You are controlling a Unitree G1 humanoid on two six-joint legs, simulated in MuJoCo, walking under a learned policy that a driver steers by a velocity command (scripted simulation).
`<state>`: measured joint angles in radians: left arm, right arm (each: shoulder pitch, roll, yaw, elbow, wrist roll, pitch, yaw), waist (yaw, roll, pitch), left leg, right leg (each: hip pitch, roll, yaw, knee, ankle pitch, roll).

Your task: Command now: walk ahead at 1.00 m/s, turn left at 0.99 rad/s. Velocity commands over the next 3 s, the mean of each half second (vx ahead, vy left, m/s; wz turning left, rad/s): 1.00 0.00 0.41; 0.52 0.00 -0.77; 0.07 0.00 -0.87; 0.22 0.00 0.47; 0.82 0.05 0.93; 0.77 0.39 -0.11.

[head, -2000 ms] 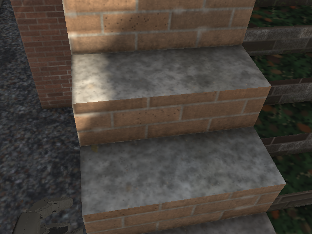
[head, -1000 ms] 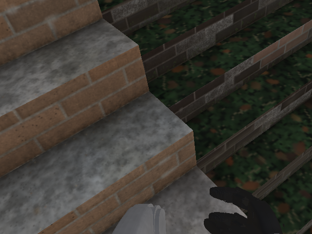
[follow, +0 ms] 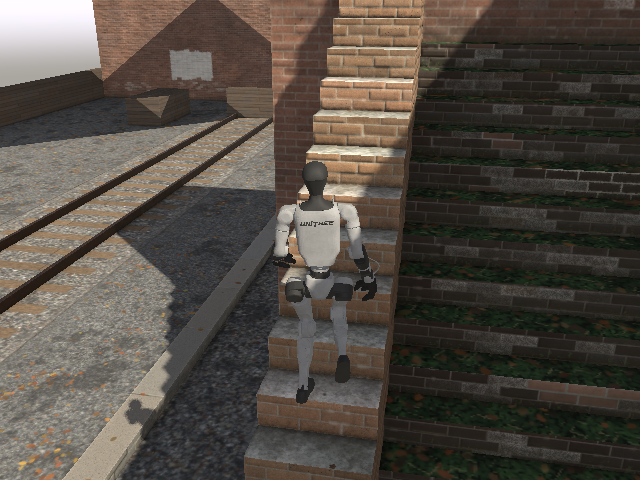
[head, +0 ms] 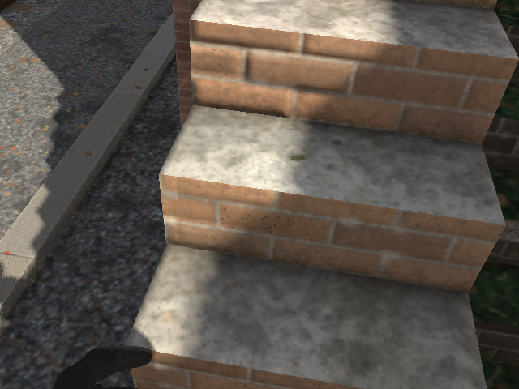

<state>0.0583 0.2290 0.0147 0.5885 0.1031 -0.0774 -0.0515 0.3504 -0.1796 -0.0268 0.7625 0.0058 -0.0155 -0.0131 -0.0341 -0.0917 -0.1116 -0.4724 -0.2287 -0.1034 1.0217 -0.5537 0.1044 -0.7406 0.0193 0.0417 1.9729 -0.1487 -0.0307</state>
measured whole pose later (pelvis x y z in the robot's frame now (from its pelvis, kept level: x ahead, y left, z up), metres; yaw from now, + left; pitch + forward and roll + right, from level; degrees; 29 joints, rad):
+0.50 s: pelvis +0.22 +0.00 +0.18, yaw +12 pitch +3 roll -4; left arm 0.22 0.21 0.07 0.74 0.03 -0.02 0.06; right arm -0.06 -0.29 -0.03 0.50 -0.06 -0.10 0.02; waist 0.06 0.03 -0.04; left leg -0.83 -0.01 -0.12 1.55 -0.35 -0.04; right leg -0.64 0.15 0.08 1.10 -0.64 -0.23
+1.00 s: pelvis +0.38 -0.06 +0.26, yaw -11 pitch -1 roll -2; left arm -0.02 0.24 0.07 0.46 -0.04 0.09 -0.02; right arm 0.52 -0.27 -0.06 0.85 -0.06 -0.05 -0.03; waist -0.04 -0.03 0.01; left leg 0.07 0.28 0.34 0.37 -0.30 -0.13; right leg -0.97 -0.01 -0.06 1.67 -0.68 -0.09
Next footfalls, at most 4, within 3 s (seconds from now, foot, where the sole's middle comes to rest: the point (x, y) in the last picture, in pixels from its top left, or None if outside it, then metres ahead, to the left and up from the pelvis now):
0.30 right None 0.32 -0.12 -0.50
0.56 left None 0.32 0.15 -0.51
1.02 right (363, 339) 0.50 -0.20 -0.32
1.74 left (275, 173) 0.73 -0.03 -0.12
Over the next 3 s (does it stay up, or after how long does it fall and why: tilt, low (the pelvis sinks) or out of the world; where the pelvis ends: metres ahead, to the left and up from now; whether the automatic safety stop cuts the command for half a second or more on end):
stays up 1.07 -0.06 0.85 its command is cut before an obstacle after 2.5 s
